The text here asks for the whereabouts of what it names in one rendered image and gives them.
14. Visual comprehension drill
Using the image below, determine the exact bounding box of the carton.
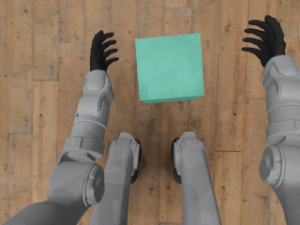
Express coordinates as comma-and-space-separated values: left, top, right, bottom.
135, 33, 204, 104

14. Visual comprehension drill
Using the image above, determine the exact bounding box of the right robot hand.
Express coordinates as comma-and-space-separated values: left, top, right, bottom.
241, 15, 286, 67

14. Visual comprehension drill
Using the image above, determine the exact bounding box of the robot right forearm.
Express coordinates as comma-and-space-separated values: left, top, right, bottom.
262, 54, 300, 147

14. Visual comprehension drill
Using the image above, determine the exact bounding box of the right robot foot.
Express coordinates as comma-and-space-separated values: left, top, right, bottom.
171, 138, 182, 184

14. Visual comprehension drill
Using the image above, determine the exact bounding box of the left robot hand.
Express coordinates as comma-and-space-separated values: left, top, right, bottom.
90, 30, 119, 72

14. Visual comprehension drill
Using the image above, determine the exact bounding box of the robot left upper arm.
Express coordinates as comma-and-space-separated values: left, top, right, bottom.
2, 161, 105, 225

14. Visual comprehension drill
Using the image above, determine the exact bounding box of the robot left forearm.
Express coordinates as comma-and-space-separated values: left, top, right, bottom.
48, 69, 114, 194

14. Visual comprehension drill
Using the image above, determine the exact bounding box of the robot right upper arm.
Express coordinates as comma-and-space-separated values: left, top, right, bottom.
259, 143, 300, 225

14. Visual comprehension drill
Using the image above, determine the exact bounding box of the left robot thigh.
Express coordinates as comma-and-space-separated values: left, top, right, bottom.
88, 138, 141, 225

